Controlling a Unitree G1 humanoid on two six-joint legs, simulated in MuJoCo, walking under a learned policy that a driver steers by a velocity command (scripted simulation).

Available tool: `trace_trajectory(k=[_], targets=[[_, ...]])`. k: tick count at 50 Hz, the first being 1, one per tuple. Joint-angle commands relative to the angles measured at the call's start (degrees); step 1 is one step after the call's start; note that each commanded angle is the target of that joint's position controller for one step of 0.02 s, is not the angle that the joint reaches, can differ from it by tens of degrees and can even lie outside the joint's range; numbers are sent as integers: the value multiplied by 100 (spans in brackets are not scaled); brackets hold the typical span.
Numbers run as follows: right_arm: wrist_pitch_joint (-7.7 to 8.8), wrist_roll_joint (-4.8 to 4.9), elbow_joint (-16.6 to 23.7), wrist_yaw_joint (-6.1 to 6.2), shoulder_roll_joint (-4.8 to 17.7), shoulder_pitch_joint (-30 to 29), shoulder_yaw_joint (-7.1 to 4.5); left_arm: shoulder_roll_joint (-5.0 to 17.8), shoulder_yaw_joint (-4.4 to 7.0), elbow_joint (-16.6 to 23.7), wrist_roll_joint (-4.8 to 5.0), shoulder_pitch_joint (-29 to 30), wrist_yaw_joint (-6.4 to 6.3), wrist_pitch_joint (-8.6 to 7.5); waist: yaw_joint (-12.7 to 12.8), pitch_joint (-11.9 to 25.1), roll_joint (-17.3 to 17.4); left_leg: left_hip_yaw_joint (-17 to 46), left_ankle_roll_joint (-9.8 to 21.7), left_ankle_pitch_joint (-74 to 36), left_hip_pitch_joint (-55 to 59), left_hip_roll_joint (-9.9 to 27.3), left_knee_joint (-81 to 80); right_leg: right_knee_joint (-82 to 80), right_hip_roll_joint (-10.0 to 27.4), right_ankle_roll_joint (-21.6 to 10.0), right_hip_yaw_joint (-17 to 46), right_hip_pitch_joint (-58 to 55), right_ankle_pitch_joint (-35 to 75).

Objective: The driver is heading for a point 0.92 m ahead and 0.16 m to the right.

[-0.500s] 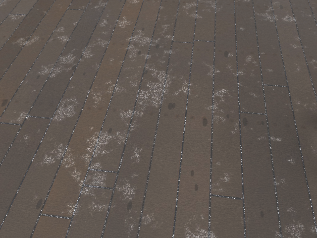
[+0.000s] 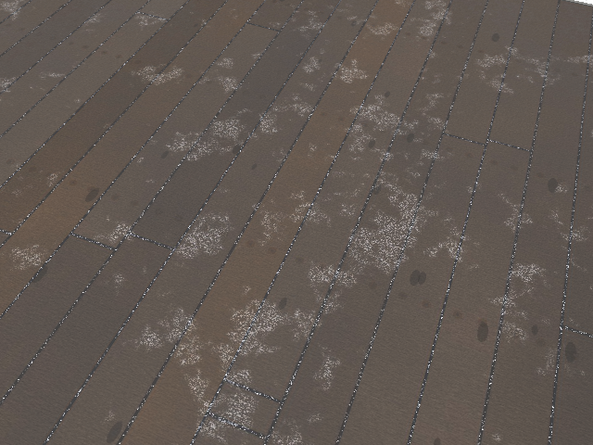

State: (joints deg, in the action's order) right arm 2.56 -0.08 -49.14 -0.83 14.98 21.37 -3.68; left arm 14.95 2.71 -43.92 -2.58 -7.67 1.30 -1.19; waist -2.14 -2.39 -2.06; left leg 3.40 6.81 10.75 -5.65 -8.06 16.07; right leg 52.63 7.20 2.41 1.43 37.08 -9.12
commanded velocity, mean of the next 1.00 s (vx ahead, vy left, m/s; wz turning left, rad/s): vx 0.37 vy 0.00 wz -0.24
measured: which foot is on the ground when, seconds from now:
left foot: down 0.00-0.28, up 0.30-0.76, down 0.78-1.00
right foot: up 0.00-0.24, down 0.26-0.80, up 0.82-1.00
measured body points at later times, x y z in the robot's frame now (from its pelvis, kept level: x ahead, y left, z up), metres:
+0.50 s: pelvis +0.28 -0.07 +0.00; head +0.30 -0.09 +0.45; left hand +0.34 +0.20 -0.13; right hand +0.38 -0.34 -0.13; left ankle +0.34 +0.08 -0.67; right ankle +0.28 -0.12 -0.75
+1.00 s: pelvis +0.47 -0.06 -0.01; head +0.51 -0.05 +0.44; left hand +0.63 +0.17 -0.15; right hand +0.50 -0.33 -0.12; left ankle +0.58 -0.01 -0.75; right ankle +0.39 -0.17 -0.69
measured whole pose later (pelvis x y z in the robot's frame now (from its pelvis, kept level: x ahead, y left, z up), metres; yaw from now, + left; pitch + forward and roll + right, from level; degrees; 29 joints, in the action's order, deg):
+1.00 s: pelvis +0.47 -0.06 -0.01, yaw -19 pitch +0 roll -1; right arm 2.4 -1.2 -45.9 0.8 12.5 10.5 0.5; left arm 16.2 3.0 -47.4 -1.0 -13.8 -0.4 2.2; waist 0.4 -4.4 -1.9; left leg -1.3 3.6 4.9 -18.4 -2.2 23.7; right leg 55.0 -4.3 0.5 5.8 21.2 -26.2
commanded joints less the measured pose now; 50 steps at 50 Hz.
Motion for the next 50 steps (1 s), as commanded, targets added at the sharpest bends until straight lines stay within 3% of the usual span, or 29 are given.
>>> trace_trajectory(k=[1, 7, 9, 10, 12, 13, 14, 15, 16, 17, 18, 19, 20, 22, 27, 31, 33, 35, 37, 38, 39, 40, 41, 42, 43, 44, 45, 48, 50], targets=[[124, 10, 209, 30, 772, 317, -157, 342, 61, 403, 18, 395, 34, -51, -75, -19, 516, 1138, 648, -1704, 260, 1524, -601, -649, -115, -13, -161, 269, 707], [184, -99, 17, 118, 797, 682, -90, 355, 2, 693, 100, 1147, 113, -133, -316, -234, 571, 815, 464, -2436, 1044, 1769, -524, -1683, -347, -393, -413, 167, 811], [193, -142, -30, 162, 859, 561, -86, 416, 19, 685, 123, 965, 122, -152, -149, -267, 653, 646, 354, -3013, 1134, 1913, -403, -1943, -471, -619, -441, -266, 468], [200, -158, -33, 181, 894, 445, -82, 458, 44, 596, 134, 677, 102, -157, 9, -163, 643, 458, 256, -3889, 1149, 1884, -119, -2072, -656, -737, -518, -731, 225], [179, -196, -73, 191, 1000, 328, -91, 613, 146, 198, 136, -534, 5, -189, 543, 494, 545, 86, 87, -5360, 1158, 1702, 1412, -2398, -1127, -988, -718, -2150, -14], [184, -175, -32, 197, 957, 318, -58, 781, 219, -40, 60, -1399, -53, -231, 906, 982, 393, -102, -13, -4605, 437, 1531, 2675, -2523, -788, -1211, -285, -3422, 35], [220, -16, 199, 161, 547, 623, 54, 1388, 370, -89, -61, -2041, -103, -246, 874, 1654, -612, -495, -280, -2178, -1275, 887, 4824, -2694, 713, -1853, 2103, -4963, -475], [247, -82, 229, 131, 638, 766, 19, 1420, 396, -153, 132, -1806, -23, -171, 571, 1822, -1261, -276, -362, 1704, -2616, 102, 5983, -3578, 1409, -2368, 4363, -5313, -81], [240, -236, 292, 125, 794, 330, 11, 1132, 344, -65, 276, -1267, 29, -142, 405, 1011, -419, 164, -320, 1311, -3054, 589, 6183, -3631, 1202, -2259, 3784, -4639, -592], [282, -226, 388, 84, 793, -110, 33, 860, 279, 5, 275, -957, 44, -138, 392, 488, 35, 118, -339, 888, -3076, 836, 5911, -3750, 990, -2139, 3013, -3891, -421], [288, -212, 451, 53, 711, -300, 53, 719, 235, -14, 223, -848, 32, -146, 277, 176, 234, 92, -359, 719, -2935, 1023, 5506, -3901, 694, -1962, 2537, -3342, -28], [215, -261, 507, 38, 667, -335, 64, 658, 203, -78, 235, -835, 13, -163, 134, 46, 249, 84, -418, 655, -2734, 1140, 5196, -4013, 413, -1773, 2174, -2964, 322], [127, -285, 494, 22, 595, -198, 97, 719, 212, -113, 240, -869, 1, -198, 38, 112, 5, 35, -512, 662, -2517, 1179, 4985, -4057, 329, -1790, 1993, -2770, 738], [26, -300, 540, 11, 512, -260, 130, 789, 242, -199, 279, -1074, -7, -263, 27, 204, -61, -89, -682, 639, -2519, 1195, 4678, -4111, 168, -1852, 1708, -2677, 1236], [-28, -265, 944, -16, 465, -1478, 164, 883, 292, -303, 300, -1565, -46, -233, 354, -51, -22, -259, -1002, -426, -3128, 1246, 3341, -4320, -128, -1646, 1574, -2770, 1115], [2, -180, 1124, 0, 371, -1989, 217, 897, 308, -397, 290, -1956, -121, -160, 552, 132, -129, -355, -991, -844, -2950, 903, 2615, -3493, -304, -1241, 1343, -3211, 3605], [19, -142, 1199, 26, 383, -2191, 242, 882, 308, -394, 248, -2072, -169, -87, 644, 255, -233, -349, -930, -821, -2823, 709, 2361, -3160, -341, -1120, 1454, -3418, 3960], [57, -127, 1177, 51, 438, -2134, 252, 842, 298, -351, 190, -2001, -221, -34, 615, 307, -323, -300, -821, -728, -2532, 597, 1913, -2875, -337, -1027, 1538, -3594, 4025], [125, -132, 971, 110, 626, -1543, 200, 865, 301, -243, 163, -1691, -264, -47, 338, 434, -405, -191, -606, -695, -1645, 521, 1325, -2403, -345, -837, 1683, -3515, 4164], [187, -151, 827, 160, 696, -1092, 173, 913, 305, -207, 213, -1518, -255, -89, 78, 551, -331, -194, -472, -1184, -1029, 557, 796, -1889, -466, -732, 1644, -3455, 4188], [287, -211, 728, 217, 879, -539, 136, 817, 268, -108, 299, -1445, -217, -152, -157, 960, -24, 209, -263, -2398, 86, 1171, 648, -999, -685, -601, 1539, -2997, 3300], [294, -252, 788, 259, 1255, -173, 94, 395, 166, 45, 372, -1912, -230, -188, -4, 1721, 1079, 1538, 217, -5699, 1449, 2813, 1324, 550, -1242, -490, 935, -2087, -546], [144, -62, 767, 214, 1297, -193, -6, 547, 209, -57, 440, -2708, -310, -76, 216, 2514, 1806, 2905, 1182, -6508, 1892, 3649, 1288, 1656, -1742, -438, 499, -1409, -3044], [74, 29, 879, 156, 835, -504, 75, 822, 241, -337, 206, -2576, -338, 50, 299, 1973, 684, 2691, 1115, -5297, 1145, 3307, 1015, 1998, -1431, -415, 702, -1227, -2619], [65, 27, 916, 151, 433, -861, 197, 769, 230, -310, 121, -2047, -286, 107, 284, 1273, 356, 2000, 866, -4340, 446, 2855, 745, 1822, -1318, -353, 707, -1197, -2294], [45, -33, 892, 164, 255, -1090, 275, 638, 202, -268, 128, -1789, -242, 162, 366, 902, 370, 1530, 624, -3770, -60, 2521, 465, 1467, -1179, -282, 698, -1290, -2091], [42, -57, 839, 188, 256, -1201, 301, 547, 169, -240, 133, -1631, -187, 243, 421, 675, 657, 1144, 505, -3360, -465, 2250, 222, 1067, -1056, -212, 649, -1481, -1890], [59, -118, 627, 177, 408, -1119, 275, 419, 112, -392, 164, -1765, -153, 385, 529, 754, 877, 645, 407, -3147, -907, 1937, 98, 466, -1153, -148, 405, -2162, -1617], [42, -126, 540, 174, 441, -1131, 278, 354, 59, -440, 153, -1560, -173, 437, 501, 724, 934, 615, 390, -2219, -965, 1886, -31, -289, -1071, -160, 259, -2288, -1659]])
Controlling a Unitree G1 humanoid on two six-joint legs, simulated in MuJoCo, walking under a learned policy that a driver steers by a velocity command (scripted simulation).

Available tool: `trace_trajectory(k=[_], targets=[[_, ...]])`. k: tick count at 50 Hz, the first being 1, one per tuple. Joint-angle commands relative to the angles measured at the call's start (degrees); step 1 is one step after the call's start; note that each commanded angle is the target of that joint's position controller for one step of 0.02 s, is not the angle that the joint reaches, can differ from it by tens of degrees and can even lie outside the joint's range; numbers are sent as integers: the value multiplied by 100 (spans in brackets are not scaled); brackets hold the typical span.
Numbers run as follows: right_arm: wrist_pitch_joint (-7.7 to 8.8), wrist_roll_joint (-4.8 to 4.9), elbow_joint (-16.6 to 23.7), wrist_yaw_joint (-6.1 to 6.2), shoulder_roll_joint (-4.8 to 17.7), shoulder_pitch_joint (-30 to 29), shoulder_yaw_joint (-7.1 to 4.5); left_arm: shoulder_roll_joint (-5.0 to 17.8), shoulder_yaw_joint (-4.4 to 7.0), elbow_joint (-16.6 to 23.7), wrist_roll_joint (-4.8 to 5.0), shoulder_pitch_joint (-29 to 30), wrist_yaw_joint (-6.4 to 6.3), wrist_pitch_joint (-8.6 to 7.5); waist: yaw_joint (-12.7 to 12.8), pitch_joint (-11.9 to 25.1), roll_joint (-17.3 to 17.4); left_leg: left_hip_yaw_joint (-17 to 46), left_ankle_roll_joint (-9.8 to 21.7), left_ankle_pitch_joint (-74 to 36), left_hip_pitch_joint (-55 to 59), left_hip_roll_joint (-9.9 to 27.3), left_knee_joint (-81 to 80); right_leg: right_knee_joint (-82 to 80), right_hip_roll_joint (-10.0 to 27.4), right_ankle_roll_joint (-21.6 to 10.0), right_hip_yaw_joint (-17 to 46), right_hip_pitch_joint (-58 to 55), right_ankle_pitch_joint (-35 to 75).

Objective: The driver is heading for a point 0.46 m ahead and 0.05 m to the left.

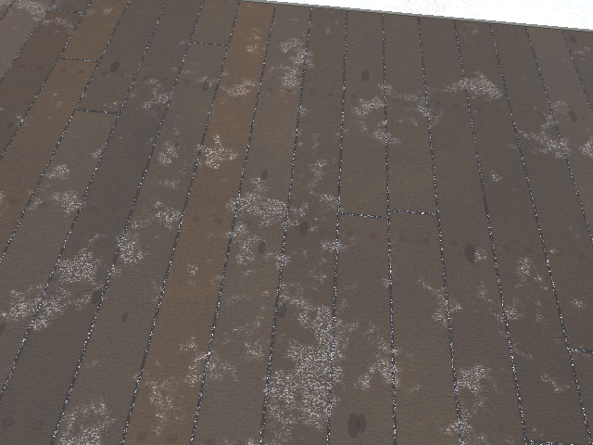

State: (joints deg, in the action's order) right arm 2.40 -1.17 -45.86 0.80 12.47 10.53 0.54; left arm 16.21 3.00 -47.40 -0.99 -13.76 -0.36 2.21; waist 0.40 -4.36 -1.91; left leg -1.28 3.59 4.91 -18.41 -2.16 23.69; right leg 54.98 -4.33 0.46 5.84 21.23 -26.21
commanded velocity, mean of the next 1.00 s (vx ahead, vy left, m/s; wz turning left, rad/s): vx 0.32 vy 0.00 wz -0.03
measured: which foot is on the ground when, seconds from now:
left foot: down 0.00-0.20, up 0.22-0.46, down 0.48-0.94, up 0.96-1.00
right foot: up 0.00-0.14, down 0.16-0.50, up 0.52-0.92, down 0.94-1.00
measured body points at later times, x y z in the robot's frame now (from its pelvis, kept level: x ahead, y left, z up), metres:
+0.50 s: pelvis +0.08 +0.02 +0.00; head +0.08 +0.03 +0.45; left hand +0.04 +0.29 -0.15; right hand +0.21 -0.25 -0.11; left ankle +0.11 +0.11 -0.74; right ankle +0.00 -0.12 -0.74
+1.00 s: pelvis +0.31 +0.00 -0.02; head +0.35 -0.02 +0.43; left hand +0.49 +0.23 -0.13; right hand +0.25 -0.24 -0.17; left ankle +0.13 +0.11 -0.69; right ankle +0.42 -0.07 -0.74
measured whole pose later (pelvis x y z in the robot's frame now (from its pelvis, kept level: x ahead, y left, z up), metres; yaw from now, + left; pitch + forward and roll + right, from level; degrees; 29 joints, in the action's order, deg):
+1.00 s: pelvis +0.31 +0.00 -0.02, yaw +0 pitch +0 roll +2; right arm 3.7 0.6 -58.9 0.9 11.7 23.9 -1.5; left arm 12.4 1.7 -49.8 -2.0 -1.8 0.8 -4.8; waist -3.1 -4.7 0.2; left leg -0.2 1.6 30.4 -5.5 -2.0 47.6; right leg 32.2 -0.5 -4.9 -4.8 26.2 -6.9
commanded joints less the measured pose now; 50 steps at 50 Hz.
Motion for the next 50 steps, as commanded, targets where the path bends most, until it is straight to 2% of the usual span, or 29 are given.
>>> trace_trajectory(k=[1, 5, 8, 9, 10, 11, 12, 14, 17, 20, 22, 23, 24, 25, 26, 27, 28, 29, 31, 33, 37, 40, 43, 45, 46, 47, 48, 49, 50], targets=[[31, -16, 166, 9, 730, -4, -154, 207, 1, -99, -14, -790, -21, 123, 185, 880, 993, 1118, 701, -1012, 277, 1273, -873, -876, 137, 16, -259, -778, 80], [-163, 0, 26, -5, 914, 93, -236, 242, -58, -203, 4, -493, -49, 134, 91, 627, 1056, 1389, 613, 1369, -10, 1204, -1101, -2070, 162, -109, -527, -1170, 532], [-308, 92, -93, -15, 959, 310, -307, 276, -103, -415, -113, -895, -52, -57, 256, 379, 842, 1489, 210, 3552, -889, 1017, -1270, -2974, 186, -518, -507, -1978, 146], [-325, 147, 25, -34, 779, 121, -278, 531, -67, -448, -156, -1055, -75, -116, 338, 183, 268, 1144, -25, 3519, -1355, 682, -815, -3553, 752, -828, 358, -1976, -808], [-303, 149, 235, -70, 638, -341, -258, 870, 47, -546, -41, -1195, -79, -152, 499, -208, -749, 207, -252, 2505, -1744, -24, 379, -4509, 1571, -1265, 1770, -1569, -2148], [-269, 92, 340, -99, 742, -633, -308, 940, 101, -590, -2, -1065, -79, -193, 523, -524, -1194, 17, -259, 1662, -1804, -29, 1606, -5309, 2331, -1516, 2665, -1081, -2376], [-232, 34, 233, -130, 864, -350, -372, 775, 72, -514, -54, -643, -96, -245, 186, -561, -800, 244, -227, 1438, -1723, 156, 2116, -5349, 2232, -1429, 2400, -962, -1699], [-154, -86, -66, -232, 839, 268, -417, 636, 66, -459, 4, -329, -86, -365, -128, -198, -471, 168, -215, 1252, -1493, 225, 2463, -5134, 1773, -1172, 1569, -1269, -649], [-75, -78, -18, -292, 585, -46, -365, 489, 65, -632, 40, -595, -45, -504, 37, -138, -596, -114, -262, 1177, -1139, 253, 1963, -4917, 1425, -1078, 873, -1336, 44], [-57, -31, 156, -270, 541, -490, -340, 604, 119, -804, -21, -982, -36, -542, 270, -155, -640, -217, -225, 1408, -865, 271, 1180, -4699, 1589, -1214, 891, -1481, 294], [-26, -2, 129, -236, 569, -302, -356, 719, 162, -818, -17, -946, -14, -542, 144, -114, -561, -338, -125, 1324, -156, 189, 568, -4443, 1649, -1200, 860, -1211, 461], [5, 4, -9, -206, 560, 85, -372, 737, 171, -806, 15, -838, -7, -536, -79, -61, -428, -419, -86, 969, 579, 92, 117, -4164, 1563, -1107, 739, -855, 652], [58, -5, -226, -149, 682, 655, -427, 650, 151, -791, 17, -799, -8, -549, -301, 118, -193, -297, -53, 947, 1576, 59, -92, -3660, 1362, -973, 534, -352, 892], [136, -52, -435, -67, 1034, 1470, -535, 406, 74, -669, 11, -608, 9, -593, -684, 494, 491, 661, 87, 1590, 2653, 800, -526, -2414, 935, -759, 31, 293, 997], [136, -48, -569, -47, 1834, 2139, -727, -87, -60, -372, 83, -455, 52, -651, -864, 801, 2066, 3013, 634, 3202, 3383, 2204, -1452, -690, 158, -499, -833, 1620, -5], [102, -49, -626, -74, 1571, 2047, -670, 488, 80, -351, -74, -218, 43, -613, -700, 359, 1298, 3610, 907, 3423, 2734, 2516, -1573, 274, 348, -619, -465, 1979, -377], [105, -41, -471, -113, 1232, 1470, -568, 467, 106, -393, -81, -192, 108, -608, -371, -16, 720, 3105, 891, 3275, 2246, 2276, -1538, 595, 652, -699, -264, 2016, 100], [135, -45, -395, -145, 951, 1227, -492, 353, 81, -448, -65, -175, 168, -639, -266, -135, 479, 2500, 763, 2241, 1968, 1979, -1516, 547, 796, -675, -253, 1840, 529], [191, 15, -376, -102, 843, 939, -450, 250, 65, -451, -111, -164, 244, -592, -81, -52, 698, 1911, 714, 1791, 1685, 1649, -1815, 375, 963, -505, -441, 1684, 1018], [262, 16, -558, -107, 721, 1182, -404, 182, 48, -392, -117, 51, 286, -542, -77, -46, 692, 1401, 741, 509, 1742, 1484, -1783, 255, 954, -369, -601, 1718, 1341], [301, 52, -817, -89, 687, 1521, -379, 2, -29, -83, -119, 876, 307, -506, -167, -159, 618, 807, 795, -646, 1746, 1331, -1746, -641, 925, -159, -832, 1897, 1849], [319, 40, -927, -89, 721, 1612, -376, -68, -93, 138, -64, 1444, 319, -501, -247, -195, 715, 512, 727, -1139, 1500, 1253, -1698, -1599, 760, -176, -1002, 1310, 2268], [304, 42, -1054, -63, 750, 1632, -373, -23, -90, 177, -53, 1476, 259, -515, -168, -228, 661, 399, 606, -2264, 1587, 1377, -1389, -2072, 598, -358, -1053, 727, 2427], [287, 33, -1110, -27, 786, 1522, -375, 72, -41, -11, -78, 937, 171, -580, 63, 47, 654, 288, 411, -3669, 1827, 1332, -614, -2293, 372, -519, -1052, 60, 2330], [265, 54, -1120, -12, 807, 1423, -378, 149, 7, -270, -105, 252, 125, -641, 341, 379, 572, 198, 282, -3981, 1849, 1173, 163, -2645, 212, -615, -1093, -669, 2567], [255, 98, -1130, -5, 766, 1465, -355, 324, 72, -519, -185, -450, 69, -719, 582, 782, 418, 49, 141, -3413, 1464, 901, 1169, -2918, 355, -713, -1024, -1690, 3208], [248, 143, -985, 11, 530, 1670, -284, 775, 163, -629, -301, -1199, 10, -772, 689, 1517, -227, -169, -8, -920, 465, 539, 2791, -2587, 1717, -927, 223, -3051, 5045], [157, 395, -1185, 45, -29, 2828, -197, 1206, 257, -623, -168, -1224, 45, -705, 262, 2619, -1312, -41, -145, 3349, -694, -329, 4869, -2611, 3268, -2038, 2151, -4255, 7022], [59, 177, -1294, 97, 573, 2430, -358, 929, 247, -516, 142, -922, 61, -612, 311, 2426, -237, 555, -109, 2851, -695, -107, 5093, -2983, 2843, -1963, 1990, -3436, 6261]])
